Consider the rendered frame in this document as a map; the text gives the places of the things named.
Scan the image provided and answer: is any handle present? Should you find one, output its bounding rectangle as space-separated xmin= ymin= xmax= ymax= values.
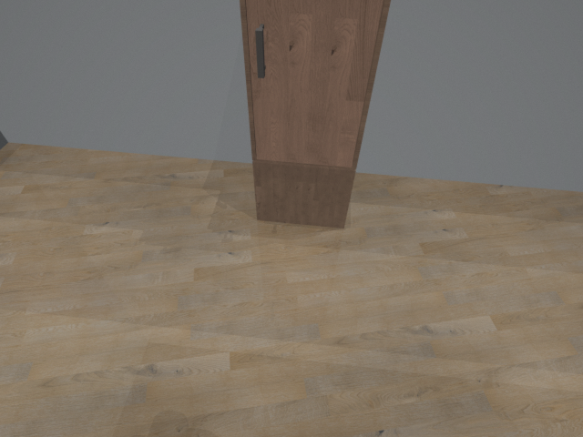
xmin=255 ymin=24 xmax=266 ymax=78

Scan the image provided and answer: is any cupboard door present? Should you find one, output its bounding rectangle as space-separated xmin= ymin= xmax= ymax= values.
xmin=246 ymin=0 xmax=384 ymax=168

